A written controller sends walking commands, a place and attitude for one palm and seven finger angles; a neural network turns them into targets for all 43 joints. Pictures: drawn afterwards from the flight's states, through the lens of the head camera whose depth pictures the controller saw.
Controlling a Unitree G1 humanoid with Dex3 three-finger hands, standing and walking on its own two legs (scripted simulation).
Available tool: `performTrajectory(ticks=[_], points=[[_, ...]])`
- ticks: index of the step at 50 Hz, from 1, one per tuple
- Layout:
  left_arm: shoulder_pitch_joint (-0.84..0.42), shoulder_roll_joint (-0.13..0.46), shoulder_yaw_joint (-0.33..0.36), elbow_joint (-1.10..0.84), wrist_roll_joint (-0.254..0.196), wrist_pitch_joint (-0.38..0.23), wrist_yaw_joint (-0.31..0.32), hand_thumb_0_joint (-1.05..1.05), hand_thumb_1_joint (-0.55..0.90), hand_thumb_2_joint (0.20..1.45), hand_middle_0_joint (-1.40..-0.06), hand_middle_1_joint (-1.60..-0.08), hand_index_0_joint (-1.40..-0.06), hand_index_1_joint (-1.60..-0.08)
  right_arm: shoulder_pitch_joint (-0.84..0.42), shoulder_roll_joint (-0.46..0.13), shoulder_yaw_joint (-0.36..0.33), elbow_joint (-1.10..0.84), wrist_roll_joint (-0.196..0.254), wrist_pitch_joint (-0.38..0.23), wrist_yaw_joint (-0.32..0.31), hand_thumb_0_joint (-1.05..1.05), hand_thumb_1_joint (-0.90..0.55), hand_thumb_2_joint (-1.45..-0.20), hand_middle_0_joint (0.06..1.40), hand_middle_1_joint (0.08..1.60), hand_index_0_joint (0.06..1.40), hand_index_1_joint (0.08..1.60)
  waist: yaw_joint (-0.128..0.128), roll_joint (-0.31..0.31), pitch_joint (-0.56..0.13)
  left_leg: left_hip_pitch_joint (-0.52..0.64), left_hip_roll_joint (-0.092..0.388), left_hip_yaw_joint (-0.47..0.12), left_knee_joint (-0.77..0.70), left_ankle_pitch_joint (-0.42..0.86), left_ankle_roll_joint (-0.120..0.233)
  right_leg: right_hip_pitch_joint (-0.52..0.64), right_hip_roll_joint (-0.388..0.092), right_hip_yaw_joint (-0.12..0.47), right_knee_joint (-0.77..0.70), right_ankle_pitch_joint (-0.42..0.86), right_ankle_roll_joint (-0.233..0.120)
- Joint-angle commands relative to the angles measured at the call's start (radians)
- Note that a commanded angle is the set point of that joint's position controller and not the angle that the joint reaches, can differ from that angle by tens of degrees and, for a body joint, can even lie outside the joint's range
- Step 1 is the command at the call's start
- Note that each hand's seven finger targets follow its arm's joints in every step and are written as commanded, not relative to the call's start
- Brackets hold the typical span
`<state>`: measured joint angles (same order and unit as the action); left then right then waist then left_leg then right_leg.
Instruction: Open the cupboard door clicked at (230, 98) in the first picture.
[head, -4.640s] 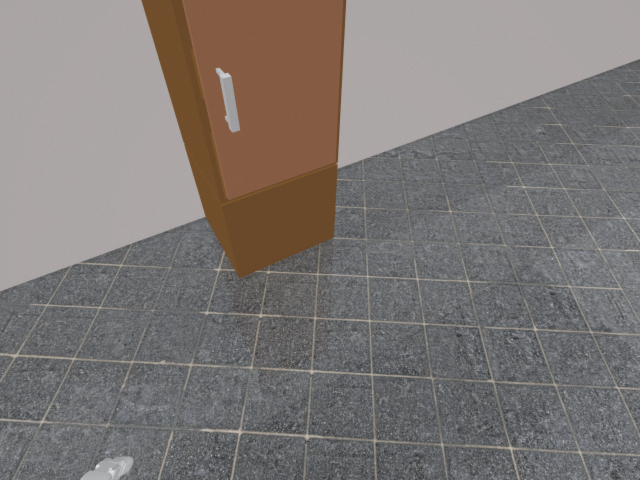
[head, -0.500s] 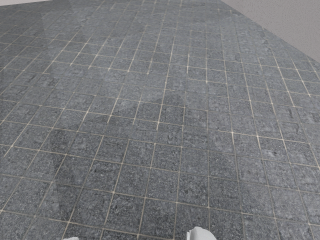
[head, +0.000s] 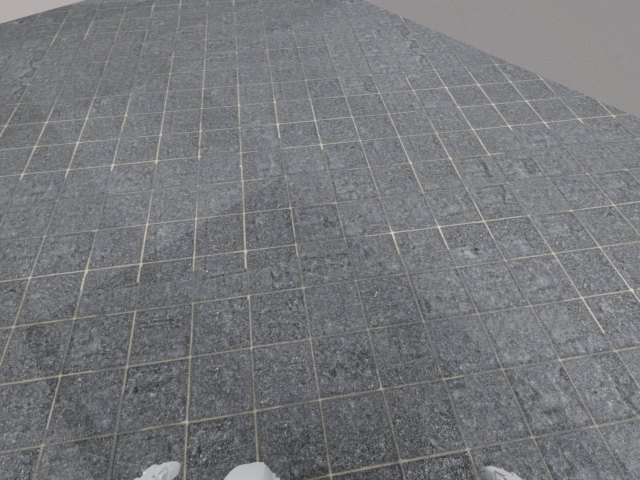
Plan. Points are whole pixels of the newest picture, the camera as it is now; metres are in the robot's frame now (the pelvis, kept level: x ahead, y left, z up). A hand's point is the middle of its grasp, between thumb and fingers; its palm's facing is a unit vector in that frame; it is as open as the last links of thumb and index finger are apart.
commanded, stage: walk to a spot facing it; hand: left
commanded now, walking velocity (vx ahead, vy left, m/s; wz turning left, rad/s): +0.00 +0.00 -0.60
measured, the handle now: out of the picture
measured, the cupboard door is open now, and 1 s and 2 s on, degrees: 0 0 0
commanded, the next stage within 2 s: turn to face it in 1.08 s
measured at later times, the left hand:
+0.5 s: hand out of the picture +0.10 +0.21 -0.16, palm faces -0.29 -0.93 -0.21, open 7.4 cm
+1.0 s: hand out of the picture +0.10 +0.11 -0.15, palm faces -0.47 -0.86 -0.21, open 7.4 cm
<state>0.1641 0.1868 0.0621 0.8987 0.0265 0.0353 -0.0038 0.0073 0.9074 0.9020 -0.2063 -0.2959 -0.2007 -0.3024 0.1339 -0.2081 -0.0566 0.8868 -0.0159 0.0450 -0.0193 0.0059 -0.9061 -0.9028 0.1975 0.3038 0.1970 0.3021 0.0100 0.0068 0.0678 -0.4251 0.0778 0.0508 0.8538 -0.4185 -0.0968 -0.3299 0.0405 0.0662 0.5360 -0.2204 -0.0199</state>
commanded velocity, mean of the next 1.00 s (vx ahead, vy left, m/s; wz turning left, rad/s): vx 0.10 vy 0.00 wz -0.52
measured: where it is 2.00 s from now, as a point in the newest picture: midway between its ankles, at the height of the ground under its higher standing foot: outside the picture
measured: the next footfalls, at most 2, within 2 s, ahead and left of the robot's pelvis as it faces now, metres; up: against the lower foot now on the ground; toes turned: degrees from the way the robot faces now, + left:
left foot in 0.08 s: +0.05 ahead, +0.13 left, +0.00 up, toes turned +2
right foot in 0.60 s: -0.06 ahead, -0.10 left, +0.00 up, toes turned -30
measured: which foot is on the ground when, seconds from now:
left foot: up 0.00-0.06, down 0.08-0.60, up 0.62-1.00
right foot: down 0.00-0.08, up 0.10-0.58, down 0.60-1.00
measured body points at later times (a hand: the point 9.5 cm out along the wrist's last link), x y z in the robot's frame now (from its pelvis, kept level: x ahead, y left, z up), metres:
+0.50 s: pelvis -0.03 +0.03 +0.00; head +0.01 +0.03 +0.45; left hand +0.12 +0.25 -0.14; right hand -0.07 -0.22 -0.14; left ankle +0.01 +0.13 -0.73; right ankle -0.10 -0.10 -0.69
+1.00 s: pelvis -0.03 -0.02 +0.01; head -0.03 -0.04 +0.46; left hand +0.12 +0.16 -0.13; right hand -0.10 -0.29 -0.13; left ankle +0.08 +0.09 -0.67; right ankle -0.10 -0.08 -0.73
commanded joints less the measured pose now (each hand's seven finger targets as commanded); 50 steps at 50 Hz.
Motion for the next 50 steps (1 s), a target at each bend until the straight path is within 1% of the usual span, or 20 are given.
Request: performTrajectory(ticks=[1, 2, 3, 4, 5, 6, 7, 9, 11, 20, 26, 28, 29, 30, 31, 32, 34, 37, 45, 50], points=[[-0.025, 0.228, 0.065, -0.081, -0.006, -0.008, 0.018, 0.0, 0.9, 0.9, -0.2, -0.3, -0.2, -0.3, 0.094, -0.085, -0.022, -0.055, 0.013, -0.032, -0.014, 0.0, -0.9, -0.9, 0.2, 0.3, 0.2, 0.3, -0.025, -0.179, -0.166, 0.127, -0.042, 0.011, -0.24, 0.062, 0.021, 0.108, -0.217, 0.292, -0.086, 0.409, -0.125], [-0.041, 0.223, 0.063, -0.084, -0.011, -0.003, 0.017, 0.0, 0.9, 0.9, -0.2, -0.3, -0.2, -0.3, 0.133, -0.091, -0.023, -0.042, 0.013, -0.036, -0.017, 0.0, -0.9, -0.9, 0.2, 0.3, 0.2, 0.3, -0.046, -0.172, -0.168, 0.231, -0.041, 0.02, -0.358, 0.153, 0.026, 0.044, -0.19, 0.283, -0.056, 0.348, -0.09], [-0.035, 0.177, 0.054, -0.094, -0.018, 0.002, 0.015, 0.0, 0.9, 0.9, -0.2, -0.3, -0.2, -0.3, 0.157, -0.129, -0.028, -0.039, 0.011, -0.045, -0.021, 0.0, -0.9, -0.9, 0.2, 0.3, 0.2, 0.3, -0.056, -0.043, -0.172, 0.359, 0.043, -0.06, -0.482, 0.19, 0.052, -0.075, -0.114, 0.233, 0.031, 0.204, -0.041], [-0.013, 0.117, 0.044, -0.116, -0.027, 0.006, 0.003, 0.0, 0.9, 0.9, -0.2, -0.3, -0.2, -0.3, 0.154, -0.227, -0.043, -0.054, -0.004, -0.052, -0.02, 0.0, -0.9, -0.9, 0.2, 0.3, 0.2, 0.3, -0.054, 0.247, -0.167, 0.431, 0.299, -0.315, -0.594, 0.241, 0.13, -0.257, 0.027, 0.084, 0.237, -0.155, 0.028], [-0.018, 0.13, 0.049, -0.121, -0.01, 0.009, 0.0, 0.0, 0.9, 0.9, -0.2, -0.3, -0.2, -0.3, 0.126, -0.26, -0.048, -0.071, -0.006, -0.042, -0.017, 0.0, -0.9, -0.9, 0.2, 0.3, 0.2, 0.3, -0.049, 0.297, -0.109, 0.31, 0.429, -0.371, -0.617, 0.256, 0.21, -0.271, 0.012, 0.0, 0.469, -0.361, 0.059], [0.008, 0.162, 0.06, -0.092, 0.002, 0.019, -0.003, 0.0, 0.9, 0.9, -0.2, -0.3, -0.2, -0.3, 0.055, -0.205, -0.035, -0.079, -0.01, -0.042, -0.018, 0.0, -0.9, -0.9, 0.2, 0.3, 0.2, 0.3, -0.023, 0.228, -0.076, 0.216, 0.384, -0.307, -0.63, 0.2, 0.212, -0.248, -0.023, 0.037, 0.591, -0.298, 0.073], [0.036, 0.174, 0.073, -0.07, 0.006, 0.025, -0.01, 0.0, 0.9, 0.9, -0.2, -0.3, -0.2, -0.3, -0.013, -0.163, -0.022, -0.099, -0.007, -0.048, -0.023, 0.0, -0.9, -0.9, 0.2, 0.3, 0.2, 0.3, 0.01, 0.222, -0.041, 0.168, 0.318, -0.222, -0.64, 0.177, 0.186, -0.241, -0.034, 0.031, 0.651, -0.23, 0.082], [0.054, 0.159, 0.074, -0.061, 0.006, 0.025, -0.026, 0.0, 0.9, 0.9, -0.2, -0.3, -0.2, -0.3, -0.033, -0.148, -0.015, -0.113, -0.01, -0.054, -0.022, 0.0, -0.9, -0.9, 0.2, 0.3, 0.2, 0.3, 0.019, 0.169, -0.027, 0.166, 0.25, -0.088, -0.602, 0.239, 0.169, -0.239, -0.047, -0.01, 0.722, -0.166, 0.088], [0.062, 0.137, 0.067, -0.053, 0.001, 0.027, -0.029, 0.0, 0.9, 0.9, -0.2, -0.3, -0.2, -0.3, 0.016, -0.144, -0.02, -0.094, -0.008, -0.057, -0.022, 0.0, -0.9, -0.9, 0.2, 0.3, 0.2, 0.3, 0.005, 0.152, -0.057, 0.258, 0.226, -0.027, -0.575, 0.304, 0.177, -0.261, -0.052, -0.033, 0.717, -0.135, 0.1], [-0.038, 0.091, 0.045, -0.08, -0.005, 0.029, -0.029, 0.0, 0.9, 0.9, -0.2, -0.3, -0.2, -0.3, 0.166, -0.169, -0.047, -0.018, -0.009, -0.053, -0.01, 0.0, -0.9, -0.9, 0.2, 0.3, 0.2, 0.3, -0.067, 0.173, -0.072, 0.379, 0.313, 0.041, -0.54, 0.434, 0.224, -0.203, -0.109, -0.12, 0.423, -0.227, 0.105], [-0.002, 0.079, 0.035, -0.076, -0.009, 0.01, -0.02, 0.0, 0.9, 0.9, -0.2, -0.3, -0.2, -0.3, 0.143, -0.196, -0.062, 0.004, -0.012, -0.045, 0.004, 0.0, -0.9, -0.9, 0.2, 0.3, 0.2, 0.3, -0.045, 0.209, -0.123, 0.354, 0.345, 0.125, -0.429, 0.519, 0.197, -0.045, -0.079, -0.175, 0.165, -0.211, 0.062], [0.069, 0.116, 0.043, -0.055, -0.007, -0.005, -0.012, 0.0, 0.9, 0.9, -0.2, -0.3, -0.2, -0.3, 0.142, -0.182, -0.062, 0.006, -0.005, -0.041, 0.009, 0.0, -0.9, -0.9, 0.2, 0.3, 0.2, 0.3, 0.002, 0.122, -0.168, 0.262, 0.311, 0.197, -0.261, 0.464, 0.116, 0.154, -0.08, -0.169, -0.083, 0.014, 0.034], [0.119, 0.213, 0.057, -0.042, 0.003, -0.021, 0.0, 0.0, 0.9, 0.9, -0.2, -0.3, -0.2, -0.3, 0.155, -0.13, -0.049, -0.012, 0.003, -0.035, 0.015, 0.0, -0.9, -0.9, 0.2, 0.3, 0.2, 0.3, 0.033, -0.123, -0.181, 0.052, 0.227, 0.233, -0.071, 0.206, 0.048, 0.327, -0.24, 0.042, -0.196, 0.187, -0.025], [0.169, 0.318, 0.078, -0.027, 0.0, -0.027, 0.015, 0.0, 0.9, 0.9, -0.2, -0.3, -0.2, -0.3, 0.085, -0.063, -0.022, -0.07, -0.002, -0.03, 0.019, 0.0, -0.9, -0.9, 0.2, 0.3, 0.2, 0.3, 0.064, -0.359, -0.157, -0.201, 0.082, 0.177, 0.162, -0.217, 0.003, 0.357, -0.448, 0.354, -0.2, 0.543, -0.127], [0.187, 0.313, 0.077, -0.021, -0.013, -0.02, 0.024, 0.0, 0.9, 0.9, -0.2, -0.3, -0.2, -0.3, 0.059, -0.092, -0.026, -0.078, 0.001, -0.016, 0.006, 0.0, -0.9, -0.9, 0.2, 0.3, 0.2, 0.3, 0.071, -0.261, -0.161, -0.199, 0.084, 0.033, 0.268, -0.216, 0.017, 0.309, -0.461, 0.295, -0.181, 0.585, -0.183], [0.141, 0.275, 0.074, -0.026, -0.014, -0.022, 0.028, 0.0, 0.9, 0.9, -0.2, -0.3, -0.2, -0.3, 0.055, -0.09, -0.026, -0.067, 0.001, -0.01, 0.004, 0.0, -0.9, -0.9, 0.2, 0.3, 0.2, 0.3, 0.049, -0.256, -0.119, -0.224, 0.098, -0.004, 0.294, -0.139, 0.02, 0.269, -0.391, 0.24, -0.209, 0.441, -0.162], [0.056, 0.208, 0.054, -0.044, -0.018, -0.024, 0.026, 0.0, 0.9, 0.9, -0.2, -0.3, -0.2, -0.3, 0.039, -0.112, -0.034, -0.042, -0.01, -0.005, 0.011, 0.0, -0.9, -0.9, 0.2, 0.3, 0.2, 0.3, 0.02, -0.186, -0.057, -0.231, 0.096, -0.018, 0.323, 0.01, 0.005, 0.232, -0.303, 0.193, -0.231, 0.255, -0.122], [0.042, 0.192, 0.042, -0.045, -0.02, -0.043, 0.015, 0.0, 0.9, 0.9, -0.2, -0.3, -0.2, -0.3, 0.09, -0.115, -0.037, -0.013, -0.019, -0.01, 0.02, 0.0, -0.9, -0.9, 0.2, 0.3, 0.2, 0.3, -0.009, -0.154, -0.064, -0.198, 0.079, -0.006, 0.28, 0.111, -0.015, 0.227, -0.245, 0.139, -0.257, 0.169, -0.1], [0.159, 0.18, 0.038, 0.005, -0.013, -0.075, 0.006, 0.0, 0.9, 0.9, -0.2, -0.3, -0.2, -0.3, 0.007, -0.116, -0.034, -0.033, -0.02, -0.033, 0.028, 0.0, -0.9, -0.9, 0.2, 0.3, 0.2, 0.3, 0.026, -0.122, -0.034, -0.26, 0.059, -0.032, 0.177, 0.148, -0.011, 0.284, -0.25, 0.258, -0.322, -0.031, -0.147], [0.202, 0.167, 0.031, 0.035, -0.004, -0.085, 0.012, 0.0, 0.9, 0.9, -0.2, -0.3, -0.2, -0.3, -0.062, -0.102, -0.023, -0.058, -0.013, -0.05, 0.03, 0.0, -0.9, -0.9, 0.2, 0.3, 0.2, 0.3, 0.04, -0.106, 0.001, -0.237, 0.04, -0.031, 0.06, 0.123, 0.007, 0.28, -0.269, 0.302, -0.331, -0.002, -0.181]])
